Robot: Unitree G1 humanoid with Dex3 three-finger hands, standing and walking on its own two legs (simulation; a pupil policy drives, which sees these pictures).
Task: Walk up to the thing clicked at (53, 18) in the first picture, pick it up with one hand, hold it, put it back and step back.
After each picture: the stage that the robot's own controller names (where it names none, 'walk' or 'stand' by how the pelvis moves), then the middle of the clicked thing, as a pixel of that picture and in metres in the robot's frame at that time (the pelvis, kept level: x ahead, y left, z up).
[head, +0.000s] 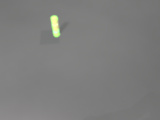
stand; (55, 26) +1.59 +0.33 -0.65
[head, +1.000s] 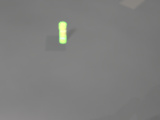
walk; (62, 33) +1.48 +0.16 -0.64
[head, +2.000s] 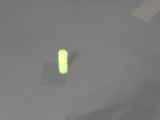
walk; (63, 62) +0.97 +0.15 -0.65
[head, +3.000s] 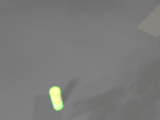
walk; (56, 99) +0.60 +0.20 -0.64
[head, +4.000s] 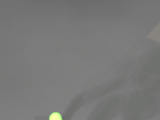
stand; out of the picture +0.39 +0.20 -0.63
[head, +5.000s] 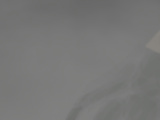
stand; out of the picture +0.37 +0.19 -0.66
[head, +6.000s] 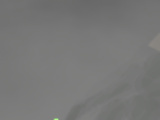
stand; out of the picture +0.39 +0.19 -0.66
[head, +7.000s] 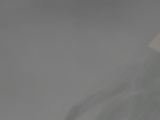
stand; out of the picture +0.38 +0.20 -0.66
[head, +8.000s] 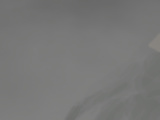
stand; out of the picture +0.37 +0.20 -0.66
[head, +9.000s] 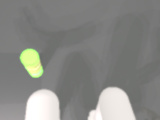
go down; (33, 65) +0.45 +0.20 -0.34
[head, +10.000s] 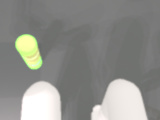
go down; (31, 54) +0.46 +0.21 -0.26
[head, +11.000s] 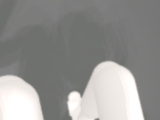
close in; out of the picture +0.46 +0.25 -0.17
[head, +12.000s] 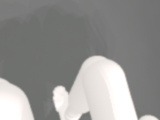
close; out of the picture +0.45 +0.27 -0.16
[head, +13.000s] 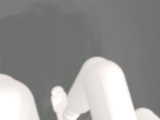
lift; out of the picture +0.42 +0.26 -0.17
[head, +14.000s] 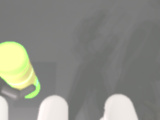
lift; (21, 76) +0.33 +0.20 +0.01
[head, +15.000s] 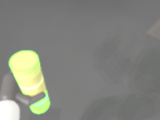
hold; (33, 86) +0.32 +0.17 +0.04
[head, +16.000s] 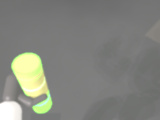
hold; (35, 87) +0.32 +0.16 +0.04
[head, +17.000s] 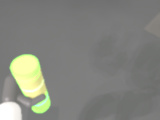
crouch; (34, 88) +0.32 +0.17 +0.01
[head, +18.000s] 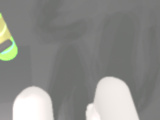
lower; out of the picture +0.48 +0.22 -0.04
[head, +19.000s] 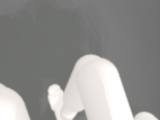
lower; out of the picture +0.46 +0.28 -0.17
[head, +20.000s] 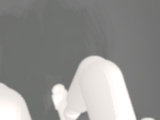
lower; out of the picture +0.46 +0.28 -0.16
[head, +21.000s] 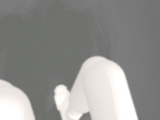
lower; out of the picture +0.46 +0.27 -0.16
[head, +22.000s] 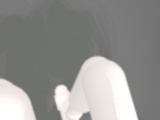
lower; out of the picture +0.45 +0.27 -0.16
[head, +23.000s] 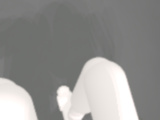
draw back; out of the picture +0.45 +0.24 -0.15
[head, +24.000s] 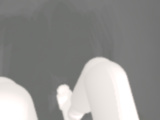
rise; out of the picture +0.45 +0.25 -0.17
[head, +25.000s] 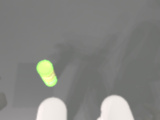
walk; (48, 74) +0.46 +0.18 -0.39
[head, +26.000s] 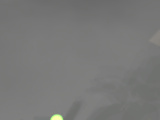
stand; out of the picture +0.40 +0.16 -0.60
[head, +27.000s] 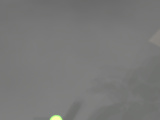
stand; out of the picture +0.39 +0.17 -0.60
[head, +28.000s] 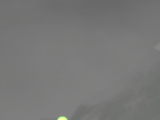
stand; out of the picture +0.41 +0.16 -0.65
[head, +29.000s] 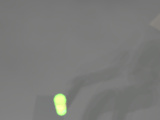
walk; (60, 105) +0.45 +0.12 -0.63
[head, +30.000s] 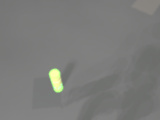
walk; (56, 81) +0.65 +0.22 -0.62
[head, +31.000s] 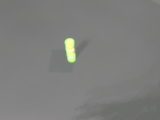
walk; (70, 50) +0.99 +0.16 -0.63
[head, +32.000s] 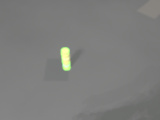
stand; (66, 59) +1.00 +0.18 -0.64
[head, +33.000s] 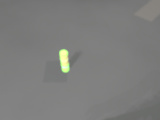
stand; (64, 61) +1.04 +0.19 -0.66
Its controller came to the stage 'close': yes
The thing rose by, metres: 0.69
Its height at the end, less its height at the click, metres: +0.00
